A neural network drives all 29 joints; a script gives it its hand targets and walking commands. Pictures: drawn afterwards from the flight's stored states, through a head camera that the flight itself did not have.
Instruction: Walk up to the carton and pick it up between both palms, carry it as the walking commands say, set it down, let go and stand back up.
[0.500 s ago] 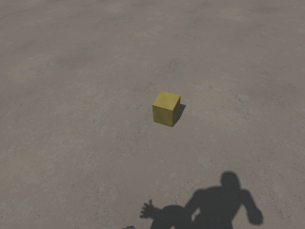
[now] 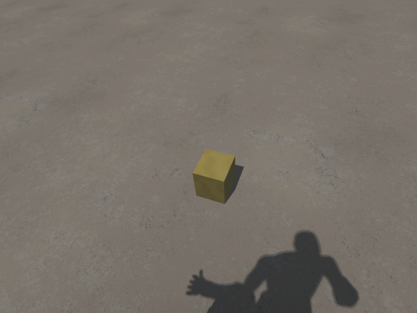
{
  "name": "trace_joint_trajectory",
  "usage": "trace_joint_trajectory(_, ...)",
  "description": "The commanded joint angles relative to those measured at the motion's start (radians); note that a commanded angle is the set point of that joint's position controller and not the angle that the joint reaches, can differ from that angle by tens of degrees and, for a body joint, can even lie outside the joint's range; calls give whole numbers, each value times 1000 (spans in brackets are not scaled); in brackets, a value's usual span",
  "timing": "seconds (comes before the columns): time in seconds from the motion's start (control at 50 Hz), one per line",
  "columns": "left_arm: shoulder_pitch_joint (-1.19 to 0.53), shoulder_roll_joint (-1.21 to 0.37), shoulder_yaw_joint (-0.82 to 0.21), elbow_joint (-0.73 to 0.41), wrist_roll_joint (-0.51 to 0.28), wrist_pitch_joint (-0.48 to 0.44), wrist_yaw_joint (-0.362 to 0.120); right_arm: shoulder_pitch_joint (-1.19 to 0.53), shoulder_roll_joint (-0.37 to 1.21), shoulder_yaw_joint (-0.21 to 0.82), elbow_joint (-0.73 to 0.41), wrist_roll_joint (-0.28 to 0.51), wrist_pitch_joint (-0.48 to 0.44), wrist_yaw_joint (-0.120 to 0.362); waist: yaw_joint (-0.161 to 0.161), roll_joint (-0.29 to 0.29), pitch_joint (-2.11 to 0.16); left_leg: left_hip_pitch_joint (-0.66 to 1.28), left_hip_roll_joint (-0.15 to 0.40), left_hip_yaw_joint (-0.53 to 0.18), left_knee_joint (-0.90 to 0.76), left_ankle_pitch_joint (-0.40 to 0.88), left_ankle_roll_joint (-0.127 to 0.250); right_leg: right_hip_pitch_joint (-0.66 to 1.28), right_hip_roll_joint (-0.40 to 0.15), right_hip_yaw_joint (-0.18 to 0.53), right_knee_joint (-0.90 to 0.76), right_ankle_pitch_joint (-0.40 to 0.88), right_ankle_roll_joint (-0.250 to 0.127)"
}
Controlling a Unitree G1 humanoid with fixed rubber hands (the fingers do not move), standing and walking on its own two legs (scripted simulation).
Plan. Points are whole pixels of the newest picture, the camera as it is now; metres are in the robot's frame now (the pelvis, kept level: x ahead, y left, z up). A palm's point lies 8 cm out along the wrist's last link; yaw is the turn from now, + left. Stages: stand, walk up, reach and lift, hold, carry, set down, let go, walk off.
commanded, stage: walk up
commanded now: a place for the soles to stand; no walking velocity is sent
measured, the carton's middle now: (215, 176) +0.96 +0.01 -0.65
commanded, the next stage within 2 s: none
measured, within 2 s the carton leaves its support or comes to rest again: neither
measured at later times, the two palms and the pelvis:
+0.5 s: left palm (73, 270) +0.26 +0.32 -0.08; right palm (367, 238) +0.30 -0.33 -0.07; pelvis +0.20 +0.00 +0.01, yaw +1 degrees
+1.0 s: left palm (85, 214) +0.40 +0.34 -0.08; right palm (324, 165) +0.52 -0.31 -0.08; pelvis +0.38 +0.01 +0.00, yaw +2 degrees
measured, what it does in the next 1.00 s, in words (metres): walks ahead: left foot, then right foot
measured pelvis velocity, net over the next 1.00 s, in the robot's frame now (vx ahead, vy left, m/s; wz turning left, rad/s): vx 0.38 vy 0.01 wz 0.03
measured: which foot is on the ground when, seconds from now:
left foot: up 0.00-0.28, down 0.30-0.58, up 0.60-0.90, down 0.92-1.00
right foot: down 0.00-0.30, up 0.32-0.54, down 0.56-0.92, up 0.94-1.00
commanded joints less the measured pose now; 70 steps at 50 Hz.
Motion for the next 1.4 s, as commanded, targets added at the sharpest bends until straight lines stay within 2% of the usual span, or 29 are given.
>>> trace_joint_trajectory(0.0,123,296,88,-46,-17,-14,38,-94,-209,-38,-97,6,-32,-25,97,-74,23,-508,15,-160,299,62,4,379,-368,641,-429,-482,-237)
trace_joint_trajectory(0.08,63,254,67,-57,-10,-11,33,-9,-170,-29,-39,1,-33,-4,45,-194,10,-277,35,-52,83,79,-36,191,-253,291,-374,-93,-214)
trace_joint_trajectory(0.18,50,266,59,-76,-11,-7,21,-96,-143,-36,-57,-11,-24,21,56,-166,52,-130,-4,32,-151,208,-28,106,-213,219,-402,-278,-172)
trace_joint_trajectory(0.26,50,223,29,-83,-22,2,22,-31,-162,-53,-47,-18,-41,9,-11,-66,-5,151,-66,63,-321,212,15,44,-167,135,-180,-48,-116)
trace_joint_trajectory(0.28,56,170,9,-94,-26,-3,28,73,-207,-71,-30,-24,-48,-6,-66,63,-92,335,17,-87,-385,99,59,-29,-106,60,65,124,-71)
trace_joint_trajectory(0.3,59,108,-7,-115,-36,-7,32,142,-287,-94,-43,-32,-52,-22,-98,263,-145,483,267,-475,-523,-18,155,-233,27,-14,358,-64,-1)
trace_joint_trajectory(0.32,44,179,15,-106,-22,3,39,121,-304,-91,-67,-8,-52,-26,-85,141,-106,440,357,-625,-578,-34,238,-310,27,87,460,-250,19)
trace_joint_trajectory(0.34,46,234,24,-93,-24,8,42,84,-285,-84,-67,19,-47,-25,-64,45,-79,356,348,-547,-544,28,271,-280,-22,149,481,-235,21)
trace_joint_trajectory(0.4,99,197,23,-46,-22,8,30,-15,-228,-64,-91,7,-31,-26,-13,120,23,165,219,-254,-544,74,215,-163,-71,100,227,-263,28)
trace_joint_trajectory(0.46,92,169,29,-41,-12,8,13,-30,-239,-68,-107,-4,-31,-15,-10,152,3,74,204,-183,-538,109,213,-36,-42,35,84,-171,35)
trace_joint_trajectory(0.54,224,201,64,15,-4,-8,23,-113,-171,-41,-145,-2,-14,1,110,-36,-53,-234,91,-52,-266,-147,102,387,25,-4,-123,-64,-2)
trace_joint_trajectory(0.56,321,262,89,26,0,-15,37,-132,-106,-17,-170,-3,-14,2,170,-256,-65,-427,-19,45,36,-141,46,516,-133,287,-283,-358,-65)
trace_joint_trajectory(0.58,316,361,105,-10,5,-21,48,-134,-94,-8,-187,2,-14,-8,164,-327,-42,-568,-78,-15,249,-102,15,502,-392,761,-450,-534,-193)
trace_joint_trajectory(0.62,177,297,85,-63,-17,-20,57,-115,-199,-37,-135,-1,-15,-26,99,-63,42,-537,15,-160,291,29,3,399,-386,645,-382,-346,-260)
trace_joint_trajectory(0.7,119,262,67,-79,-9,-18,52,-30,-155,-29,-90,-4,-12,-5,51,-186,26,-302,30,-47,103,63,-34,223,-262,297,-329,64,-214)
trace_joint_trajectory(0.86,100,251,35,-101,-22,-3,49,-61,-140,-52,-97,-20,-11,13,3,-109,19,92,-68,68,-265,211,5,55,-184,160,-182,50,-126)
trace_joint_trajectory(0.88,106,213,18,-107,-26,-5,55,9,-173,-65,-84,-25,-15,0,-38,-35,-39,226,-70,27,-308,181,34,23,-142,112,-20,204,-88)
trace_joint_trajectory(0.9,124,146,-3,-124,-35,-11,62,112,-245,-92,-81,-38,-18,-14,-86,179,-135,367,138,-257,-418,113,108,-64,-46,14,290,193,-25)
trace_joint_trajectory(0.92,123,128,-4,-137,-37,-7,65,111,-289,-98,-114,-27,-20,-22,-73,252,-100,440,323,-571,-540,140,206,-285,69,18,433,-276,22)
trace_joint_trajectory(0.96,133,227,14,-96,-35,10,74,31,-251,-84,-124,13,-8,-21,-36,53,-56,226,313,-453,-509,128,270,-182,-12,124,478,-287,20)
trace_joint_trajectory(1.04,196,164,13,-38,-15,13,69,-67,-195,-56,-137,-9,14,-28,10,154,10,15,194,-193,-437,330,207,3,-21,29,159,-240,31)
trace_joint_trajectory(1.1,199,147,16,-12,-4,1,86,-129,-148,-29,-123,2,25,-29,64,65,-55,-81,148,-106,-256,400,134,218,21,17,-80,4,12)
trace_joint_trajectory(1.12,175,180,24,-19,3,-3,93,-130,-104,-11,-121,10,30,-30,74,-29,-55,-137,107,-69,-175,281,76,253,-30,112,-163,18,-16)
trace_joint_trajectory(1.14,127,232,28,-36,8,-14,99,-126,-50,6,-122,16,39,-28,46,-179,-41,-186,0,1,-40,130,6,209,-224,411,-274,35,-78)
trace_joint_trajectory(1.16,74,279,32,-35,-3,-6,96,-142,-93,-5,-103,23,53,-42,49,-191,-41,-130,-32,-39,3,-65,-12,128,-336,517,-271,102,-207)
trace_joint_trajectory(1.18,39,270,27,-41,-5,-2,96,-130,-123,-11,-77,20,56,-46,38,-158,-31,-114,-21,-57,28,-82,-13,136,-321,488,-227,154,-232)
trace_joint_trajectory(1.24,-50,211,-6,-28,-17,11,101,-74,-125,-9,0,9,36,-58,-8,-131,-71,41,-1,-56,-176,246,7,113,-196,275,-82,372,-120)
trace_joint_trajectory(1.3,-62,179,-18,0,-33,21,98,-161,-165,-10,22,11,28,-56,35,-47,-95,73,56,-129,-232,429,37,134,-80,149,-34,219,-20)
trace_joint_trajectory(1.38,-120,186,-22,55,-24,30,99,-208,-130,8,72,15,41,-58,30,-64,-96,61,36,-94,-259,383,17,195,-121,194,-90,221,-35)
